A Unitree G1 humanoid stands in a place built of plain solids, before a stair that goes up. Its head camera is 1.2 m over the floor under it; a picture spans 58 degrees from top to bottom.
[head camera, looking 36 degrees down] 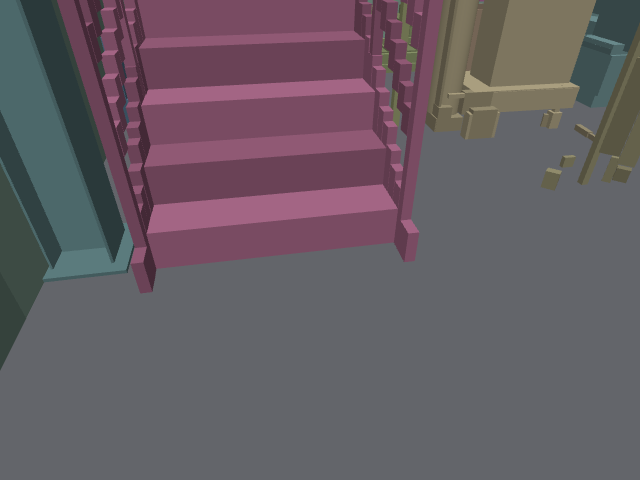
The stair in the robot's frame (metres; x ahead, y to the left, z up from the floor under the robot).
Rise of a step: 0.19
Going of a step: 0.23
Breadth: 1.16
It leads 10 degrees to the left of straight ahead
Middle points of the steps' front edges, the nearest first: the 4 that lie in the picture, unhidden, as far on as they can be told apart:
1.53 0.18 0.19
1.76 0.22 0.37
1.98 0.26 0.56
2.21 0.30 0.75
